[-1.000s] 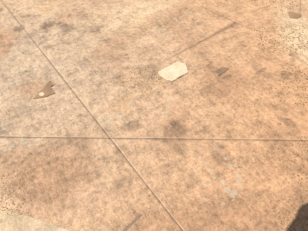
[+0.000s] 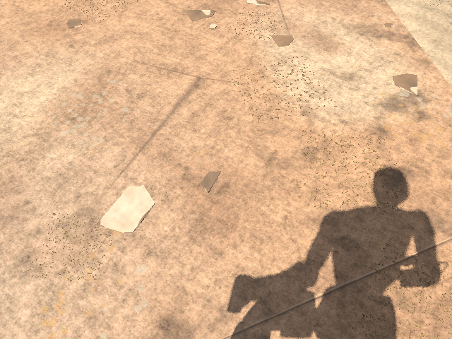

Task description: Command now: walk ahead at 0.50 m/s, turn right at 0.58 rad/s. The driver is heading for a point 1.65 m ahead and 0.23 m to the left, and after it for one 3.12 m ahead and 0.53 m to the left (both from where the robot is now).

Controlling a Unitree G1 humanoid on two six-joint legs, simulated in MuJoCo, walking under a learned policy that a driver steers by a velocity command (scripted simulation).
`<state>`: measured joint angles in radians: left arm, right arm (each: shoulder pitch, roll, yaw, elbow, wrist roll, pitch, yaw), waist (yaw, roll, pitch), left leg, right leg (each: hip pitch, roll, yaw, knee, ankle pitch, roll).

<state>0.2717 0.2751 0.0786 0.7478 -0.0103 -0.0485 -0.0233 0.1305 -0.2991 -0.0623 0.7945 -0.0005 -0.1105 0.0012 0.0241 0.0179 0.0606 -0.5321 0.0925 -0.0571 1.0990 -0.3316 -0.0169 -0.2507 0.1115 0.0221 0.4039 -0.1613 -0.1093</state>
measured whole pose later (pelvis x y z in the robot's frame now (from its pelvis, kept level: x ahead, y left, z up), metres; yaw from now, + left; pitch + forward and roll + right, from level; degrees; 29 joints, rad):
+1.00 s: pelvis +0.51 -0.04 +0.00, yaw +1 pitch +1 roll -2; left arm 0.31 0.27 0.07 0.79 0.01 -0.09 0.00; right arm 0.20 -0.33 -0.08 0.74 0.02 -0.03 0.01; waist 0.05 0.06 0.01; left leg -0.67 0.09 -0.05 1.00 -0.18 -0.02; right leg -0.09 0.01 -0.13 0.28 -0.21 -0.02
